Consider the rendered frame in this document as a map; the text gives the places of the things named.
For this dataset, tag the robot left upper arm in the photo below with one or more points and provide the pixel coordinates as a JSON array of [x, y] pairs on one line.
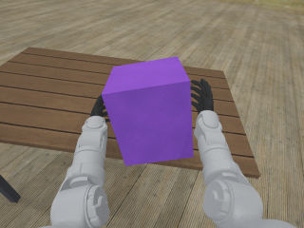
[[80, 207]]

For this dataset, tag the robot right upper arm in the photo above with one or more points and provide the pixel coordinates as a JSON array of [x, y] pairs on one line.
[[231, 204]]

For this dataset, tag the left robot forearm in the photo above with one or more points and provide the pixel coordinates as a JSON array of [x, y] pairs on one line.
[[89, 156]]

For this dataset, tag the table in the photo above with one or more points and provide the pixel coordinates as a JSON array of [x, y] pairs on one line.
[[46, 96]]

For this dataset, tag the right robot hand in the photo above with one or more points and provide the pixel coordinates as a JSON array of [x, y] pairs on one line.
[[205, 98]]

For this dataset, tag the carton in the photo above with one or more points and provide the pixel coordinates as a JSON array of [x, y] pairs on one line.
[[149, 107]]

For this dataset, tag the right robot forearm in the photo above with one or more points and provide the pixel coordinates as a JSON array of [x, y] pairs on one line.
[[215, 155]]

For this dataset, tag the left robot hand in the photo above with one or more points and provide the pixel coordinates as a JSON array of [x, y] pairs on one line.
[[98, 108]]

